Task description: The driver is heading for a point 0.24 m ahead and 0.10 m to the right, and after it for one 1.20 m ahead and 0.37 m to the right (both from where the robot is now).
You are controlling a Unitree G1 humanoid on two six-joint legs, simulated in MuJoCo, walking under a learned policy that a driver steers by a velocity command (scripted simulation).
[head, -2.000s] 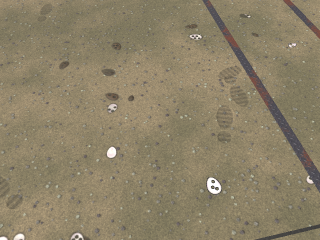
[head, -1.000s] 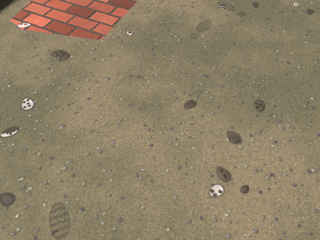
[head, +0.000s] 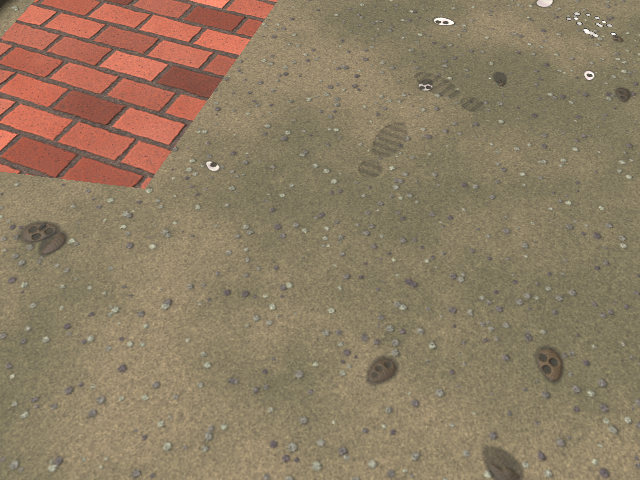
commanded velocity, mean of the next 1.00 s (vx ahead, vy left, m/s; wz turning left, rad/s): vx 0.50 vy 0.00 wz -0.58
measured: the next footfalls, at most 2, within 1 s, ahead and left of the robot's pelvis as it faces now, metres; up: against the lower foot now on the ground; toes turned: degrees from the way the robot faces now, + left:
left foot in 0.40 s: +0.40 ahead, +0.11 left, +0.00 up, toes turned -15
right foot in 0.92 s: +0.55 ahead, -0.21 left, +0.00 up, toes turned -36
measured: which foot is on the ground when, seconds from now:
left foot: up 0.00-0.38, down 0.40-0.94, up 0.96-1.00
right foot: down 0.00-0.40, up 0.42-0.90, down 0.92-1.00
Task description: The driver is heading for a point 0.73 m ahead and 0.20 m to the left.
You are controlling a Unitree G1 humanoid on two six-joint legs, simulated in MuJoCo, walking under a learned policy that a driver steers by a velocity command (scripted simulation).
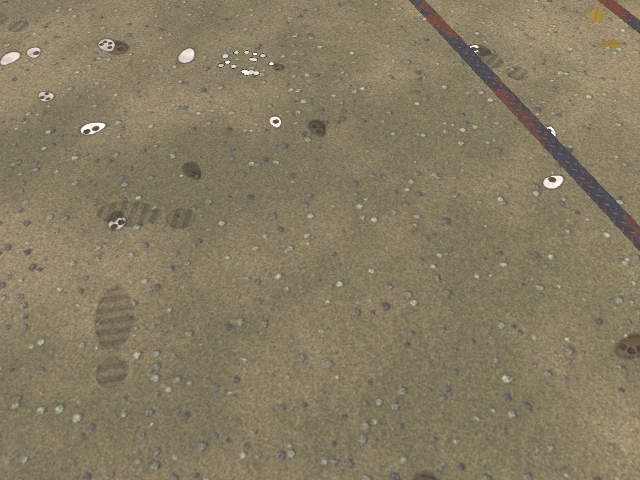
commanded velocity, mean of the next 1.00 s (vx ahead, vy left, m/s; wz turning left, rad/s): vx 0.50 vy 0.00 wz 0.17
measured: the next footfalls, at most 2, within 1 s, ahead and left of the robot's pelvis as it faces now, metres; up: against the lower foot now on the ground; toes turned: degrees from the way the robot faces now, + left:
left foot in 0.48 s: +0.44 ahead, +0.09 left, +0.00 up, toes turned +0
right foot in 0.98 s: +0.75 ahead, -0.06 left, +0.00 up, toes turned +17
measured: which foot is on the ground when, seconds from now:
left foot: up 0.00-0.46, down 0.48-1.00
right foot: down 0.00-0.50, up 0.52-0.96, down 0.98-1.00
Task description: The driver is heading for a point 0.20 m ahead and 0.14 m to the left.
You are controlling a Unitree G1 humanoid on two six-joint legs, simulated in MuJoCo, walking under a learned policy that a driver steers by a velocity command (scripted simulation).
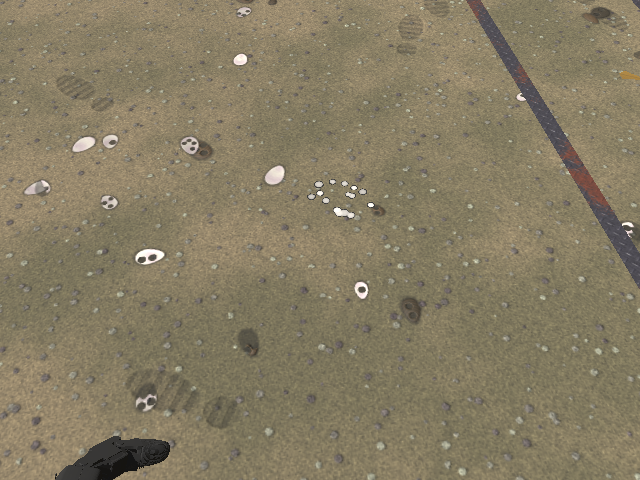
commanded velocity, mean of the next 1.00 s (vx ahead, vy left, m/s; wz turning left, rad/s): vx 0.12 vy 0.00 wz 0.13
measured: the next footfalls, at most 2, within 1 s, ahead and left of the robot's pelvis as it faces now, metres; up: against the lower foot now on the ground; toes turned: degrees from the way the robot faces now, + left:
left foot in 0.40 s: +0.23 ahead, +0.10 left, +0.00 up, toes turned +4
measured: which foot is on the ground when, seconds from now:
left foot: down 0.00-0.00, up 0.02-0.38, down 0.40-1.00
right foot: down 0.00-1.00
